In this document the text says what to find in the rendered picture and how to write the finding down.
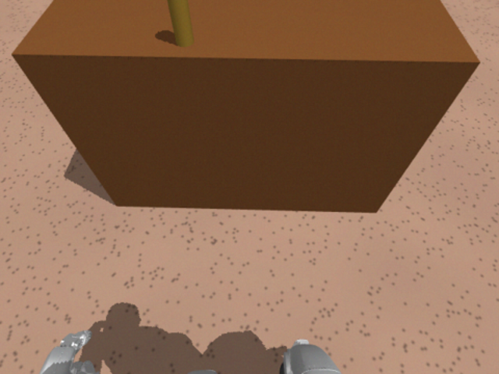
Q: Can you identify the left robot hand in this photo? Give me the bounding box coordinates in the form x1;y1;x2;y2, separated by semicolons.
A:
39;330;100;374

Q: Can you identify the can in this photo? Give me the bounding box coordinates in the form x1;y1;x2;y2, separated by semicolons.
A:
168;0;194;47

